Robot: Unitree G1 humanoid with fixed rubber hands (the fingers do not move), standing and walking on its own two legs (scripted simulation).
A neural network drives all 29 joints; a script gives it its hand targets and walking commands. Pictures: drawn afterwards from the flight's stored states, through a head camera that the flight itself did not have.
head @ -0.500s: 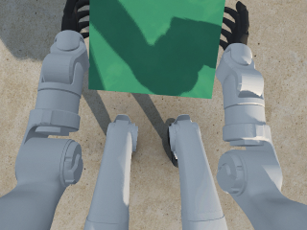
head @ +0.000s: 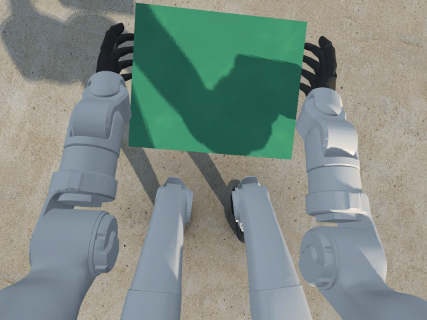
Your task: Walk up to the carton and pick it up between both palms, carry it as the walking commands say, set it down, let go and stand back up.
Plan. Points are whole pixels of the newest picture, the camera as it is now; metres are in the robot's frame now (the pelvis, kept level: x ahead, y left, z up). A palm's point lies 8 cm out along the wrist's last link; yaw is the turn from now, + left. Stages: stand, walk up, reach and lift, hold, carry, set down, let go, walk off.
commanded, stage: reach and lift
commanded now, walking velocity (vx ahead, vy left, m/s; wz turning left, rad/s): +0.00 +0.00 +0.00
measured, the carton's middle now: (214, 94) +0.49 +0.00 -0.14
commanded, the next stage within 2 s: none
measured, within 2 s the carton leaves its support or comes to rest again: neither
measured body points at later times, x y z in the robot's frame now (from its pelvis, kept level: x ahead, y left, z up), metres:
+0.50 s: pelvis +0.01 -0.01 +0.07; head +0.26 -0.01 +0.43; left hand +0.49 +0.16 -0.01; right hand +0.46 -0.18 +0.00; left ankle +0.16 +0.12 -0.57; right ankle +0.16 -0.12 -0.57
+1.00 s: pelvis +0.02 -0.01 +0.11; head +0.22 -0.01 +0.51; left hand +0.47 +0.15 +0.07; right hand +0.44 -0.18 +0.07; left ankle +0.16 +0.12 -0.57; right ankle +0.16 -0.12 -0.57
